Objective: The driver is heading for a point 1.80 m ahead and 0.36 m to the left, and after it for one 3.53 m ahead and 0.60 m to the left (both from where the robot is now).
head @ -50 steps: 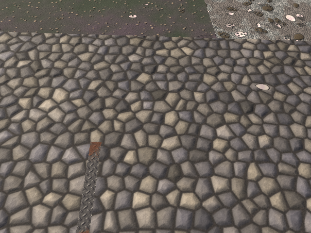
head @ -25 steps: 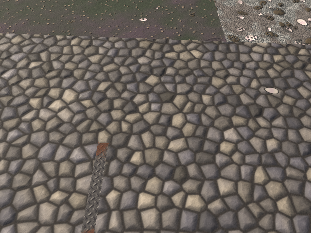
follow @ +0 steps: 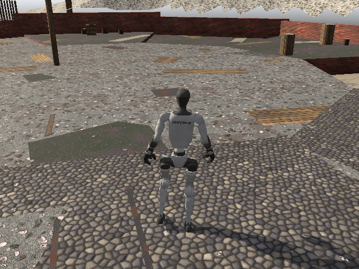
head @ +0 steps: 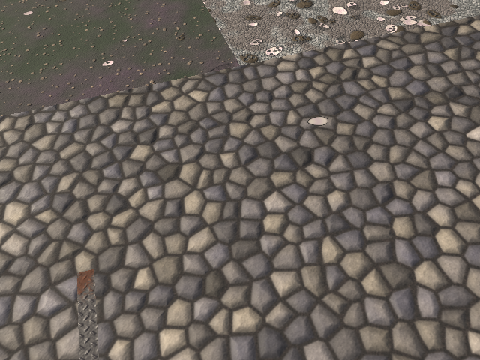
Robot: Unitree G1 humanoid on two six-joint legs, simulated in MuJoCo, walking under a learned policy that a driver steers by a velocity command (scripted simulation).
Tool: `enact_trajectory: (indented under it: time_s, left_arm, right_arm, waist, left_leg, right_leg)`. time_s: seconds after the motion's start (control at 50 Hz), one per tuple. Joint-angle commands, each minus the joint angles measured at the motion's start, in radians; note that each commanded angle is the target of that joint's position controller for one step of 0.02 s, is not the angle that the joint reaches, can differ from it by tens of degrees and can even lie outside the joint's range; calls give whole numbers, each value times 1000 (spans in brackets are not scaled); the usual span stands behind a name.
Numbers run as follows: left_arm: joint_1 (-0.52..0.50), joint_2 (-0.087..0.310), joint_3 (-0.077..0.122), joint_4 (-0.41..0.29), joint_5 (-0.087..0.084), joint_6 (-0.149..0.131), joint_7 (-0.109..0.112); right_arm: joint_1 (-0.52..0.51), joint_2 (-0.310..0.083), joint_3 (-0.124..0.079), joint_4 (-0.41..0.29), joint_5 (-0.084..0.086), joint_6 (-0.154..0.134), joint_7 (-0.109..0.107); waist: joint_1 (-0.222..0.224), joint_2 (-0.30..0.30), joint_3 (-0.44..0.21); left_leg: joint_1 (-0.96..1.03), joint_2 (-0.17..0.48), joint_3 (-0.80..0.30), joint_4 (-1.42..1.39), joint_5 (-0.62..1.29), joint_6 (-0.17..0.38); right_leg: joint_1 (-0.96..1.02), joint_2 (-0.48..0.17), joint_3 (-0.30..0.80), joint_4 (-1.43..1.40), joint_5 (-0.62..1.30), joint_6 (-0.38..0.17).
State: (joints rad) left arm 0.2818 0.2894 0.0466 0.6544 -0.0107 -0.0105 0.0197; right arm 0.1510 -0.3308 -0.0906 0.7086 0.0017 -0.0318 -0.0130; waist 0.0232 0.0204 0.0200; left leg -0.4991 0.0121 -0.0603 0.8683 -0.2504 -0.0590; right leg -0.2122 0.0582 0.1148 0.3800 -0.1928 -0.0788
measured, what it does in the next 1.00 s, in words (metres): walks ahead, turning left: left foot, then right foot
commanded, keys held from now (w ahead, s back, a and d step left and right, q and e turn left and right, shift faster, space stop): w+q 0.86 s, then w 0.10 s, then w+e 0.04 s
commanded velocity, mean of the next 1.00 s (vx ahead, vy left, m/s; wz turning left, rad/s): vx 0.45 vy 0.00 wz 0.31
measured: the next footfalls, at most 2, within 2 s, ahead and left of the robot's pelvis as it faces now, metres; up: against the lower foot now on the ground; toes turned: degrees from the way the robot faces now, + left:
left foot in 0.28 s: +0.17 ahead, +0.15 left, +0.00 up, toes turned +1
right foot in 0.74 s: +0.52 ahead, +0.00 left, +0.00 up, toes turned +20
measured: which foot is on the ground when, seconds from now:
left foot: up 0.00-0.26, down 0.28-0.74, up 0.76-1.00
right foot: down 0.00-0.30, up 0.32-0.72, down 0.74-1.00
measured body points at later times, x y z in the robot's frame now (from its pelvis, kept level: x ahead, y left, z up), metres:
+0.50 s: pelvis +0.18 +0.08 +0.00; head +0.21 +0.11 +0.45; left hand +0.32 +0.36 -0.10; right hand +0.26 -0.19 -0.11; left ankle +0.13 +0.15 -0.75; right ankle +0.27 -0.08 -0.68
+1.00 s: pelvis +0.46 +0.10 -0.01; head +0.48 +0.11 +0.44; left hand +0.40 +0.38 -0.12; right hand +0.72 -0.09 -0.10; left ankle +0.47 +0.27 -0.68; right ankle +0.48 -0.01 -0.75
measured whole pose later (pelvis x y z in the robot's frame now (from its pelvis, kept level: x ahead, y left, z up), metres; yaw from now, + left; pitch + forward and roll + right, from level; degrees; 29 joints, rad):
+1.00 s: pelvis +0.46 +0.10 -0.01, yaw +24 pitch +1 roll -2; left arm 0.31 0.29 0.07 0.78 0.00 -0.10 -0.02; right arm 0.19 -0.33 -0.05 0.66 0.02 -0.02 0.00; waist 0.05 0.05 0.04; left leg -0.62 0.08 -0.06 0.98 -0.26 -0.01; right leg -0.12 0.04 -0.08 0.29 -0.19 -0.04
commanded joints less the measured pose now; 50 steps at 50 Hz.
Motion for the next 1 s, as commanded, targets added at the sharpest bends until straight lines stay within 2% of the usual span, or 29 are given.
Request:
enact_trajectory:
  time_s: [0.02,0.1,0.18,0.22,0.26,0.28,0.3,0.32,0.34,0.36,0.38,0.4,0.46,0.52,0.56,0.6,0.66,0.7,0.72,0.74,0.76,0.78,0.8,0.82,0.84,0.88,0.92,0.96,1.0]
  left_arm:
    - [-11,185,53,-54,-1,-22,8]
    - [26,194,48,-27,-1,-33,-10]
    - [47,198,44,-3,0,-38,-24]
    - [37,193,42,4,-3,-36,-29]
    - [25,169,32,6,4,-36,-28]
    - [1,130,18,-6,14,-41,-25]
    - [-6,91,5,-70,21,-63,-19]
    - [-41,136,14,-85,9,-84,-15]
    - [-60,172,24,-85,-16,-97,-24]
    - [-80,160,20,-77,-18,-106,-32]
    - [-102,150,19,-81,1,-112,-37]
    - [-115,148,24,-82,19,-113,-39]
    - [-126,111,17,-80,31,-107,-45]
    - [-232,70,1,-100,25,-105,-42]
    - [-305,57,-4,-113,18,-108,-47]
    - [-351,68,0,-121,8,-112,-52]
    - [-346,105,17,-119,1,-117,-53]
    - [-265,140,36,-101,1,-122,-45]
    - [-155,167,53,-76,4,-124,-37]
    - [8,206,66,-60,18,-122,-27]
    - [111,279,83,-32,32,-109,-26]
    - [100,195,66,-31,14,-104,-33]
    - [38,129,49,-40,8,-97,-28]
    - [-10,110,43,-37,12,-90,-25]
    - [-39,94,38,-22,16,-87,-27]
    - [-66,81,34,-3,25,-96,-27]
    - [-62,89,38,25,14,-109,-33]
    - [-54,120,48,50,9,-116,-37]
    - [-52,138,49,66,0,-111,-40]
  right_arm:
    - [-82,-55,-5,-73,4,-43,14]
    - [-116,-51,11,-80,17,-58,30]
    - [-121,-66,20,-97,31,-71,42]
    - [-77,-64,24,-88,30,-75,47]
    - [47,-83,14,-49,27,-73,42]
    - [165,-128,-1,-27,29,-73,36]
    - [261,-253,-32,-17,21,-70,37]
    - [311,-213,-26,-9,23,-71,48]
    - [272,-161,-8,-17,18,-72,48]
    - [245,-131,0,-34,9,-69,45]
    - [222,-117,5,-43,7,-62,42]
    - [202,-102,13,-52,5,-57,37]
    - [192,-111,14,-51,12,-46,18]
    - [216,-133,6,-29,18,-36,-2]
    - [250,-138,3,-11,22,-28,-10]
    - [284,-141,1,6,29,-23,-14]
    - [280,-142,-5,16,34,-14,-21]
    - [258,-141,-9,12,28,-6,-20]
    - [237,-124,-3,2,23,-4,-15]
    - [218,-81,14,-28,6,-3,-9]
    - [365,29,46,-46,20,-12,-6]
    - [393,-47,39,-36,39,-16,-6]
    - [289,-124,16,-38,48,-13,-5]
    - [212,-131,13,-54,38,-10,-6]
    - [163,-116,12,-70,24,-10,-3]
    - [166,-74,15,-75,28,0,6]
    - [154,-26,29,-83,25,7,9]
    - [108,-8,40,-99,13,3,11]
    - [52,0,51,-110,3,-12,22]
  waist:
    - [22,-167,-25]
    - [64,-159,4]
    - [71,-146,40]
    - [36,-130,36]
    - [-31,-107,-13]
    - [-86,-31,-75]
    - [-88,223,-137]
    - [-119,242,-122]
    - [-100,157,-42]
    - [-94,100,-13]
    - [-84,49,14]
    - [-67,37,19]
    - [-47,69,7]
    - [-72,63,26]
    - [-98,77,29]
    - [-110,76,30]
    - [-82,95,30]
    - [-35,116,-8]
    - [27,106,-87]
    - [102,61,-251]
    - [53,-238,-423]
    - [44,-298,-416]
    - [60,-180,-237]
    - [51,-94,-129]
    - [32,-72,-52]
    - [-7,-120,-10]
    - [-20,-110,12]
    - [-20,-90,28]
    - [-14,-73,32]
  left_leg:
    - [-82,5,-1,-162,62,-11]
    - [-8,23,31,-256,73,10]
    - [11,28,47,-304,28,73]
    - [92,15,70,-359,48,106]
    - [284,-17,79,-392,48,135]
    - [437,54,-38,-429,34,175]
    - [652,243,-441,-535,-86,316]
    - [718,328,-697,-639,-223,389]
    - [689,329,-638,-641,-252,374]
    - [647,281,-538,-639,-194,351]
    - [603,248,-469,-646,-102,337]
    - [558,215,-407,-654,7,320]
    - [473,156,-297,-671,243,313]
    - [381,102,-215,-659,335,281]
    - [340,88,-210,-647,321,260]
    - [340,107,-249,-634,290,250]
    - [413,146,-318,-580,298,225]
    - [440,145,-329,-487,460,203]
    - [419,94,-295,-351,552,176]
    - [295,42,-264,-108,439,148]
    - [-69,-114,-151,258,-138,79]
    - [-195,-63,-148,411,-331,69]
    - [-245,-9,-132,450,-247,65]
    - [-229,32,-88,430,-170,60]
    - [-210,59,-75,386,-129,58]
    - [-134,96,-62,331,-89,60]
    - [-126,101,-50,257,-84,56]
    - [-147,104,-48,145,-25,48]
    - [-122,109,-18,-1,89,52]
  right_leg:
    - [105,-228,266,-181,-223,-145]
    - [57,-257,258,-181,-248,-148]
    - [77,-293,256,-177,-251,-151]
    - [67,-287,215,-145,-200,-134]
    - [11,-241,139,-32,-40,-94]
    - [-59,-174,42,177,81,-46]
    - [-339,-24,-113,525,-29,48]
    - [-546,2,-41,710,-333,77]
    - [-640,-54,-6,787,-293,62]
    - [-644,-86,-12,790,-219,53]
    - [-644,-106,-23,742,-157,55]
    - [-604,-124,-24,682,-105,62]
    - [-519,-105,-68,557,-23,113]
    - [-433,-68,-86,341,127,144]
    - [-358,-40,-93,223,221,148]
    - [-307,-24,-78,160,270,140]
    - [-262,-33,-36,101,234,109]
    - [-148,-29,-53,82,150,70]
    - [18,-41,-66,46,175,37]
    - [306,-167,43,100,130,-27]
    - [689,-434,482,67,-32,-188]
    - [653,-490,686,-39,-214,-202]
    - [499,-445,529,-70,-255,-159]
    - [357,-401,382,-85,-157,-130]
    - [236,-360,287,-117,-51,-121]
    - [104,-308,162,-179,33,-116]
    - [54,-307,97,-224,95,-141]
    - [55,-315,50,-253,155,-162]
    - [54,-285,0,-260,200,-160]
Velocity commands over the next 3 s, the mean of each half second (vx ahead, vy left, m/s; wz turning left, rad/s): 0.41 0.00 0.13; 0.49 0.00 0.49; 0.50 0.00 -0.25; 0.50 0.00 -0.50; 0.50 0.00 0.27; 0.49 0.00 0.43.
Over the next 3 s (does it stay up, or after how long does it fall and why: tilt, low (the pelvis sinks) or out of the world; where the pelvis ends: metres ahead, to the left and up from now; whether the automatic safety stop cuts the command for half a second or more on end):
stays up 1.58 0.32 0.00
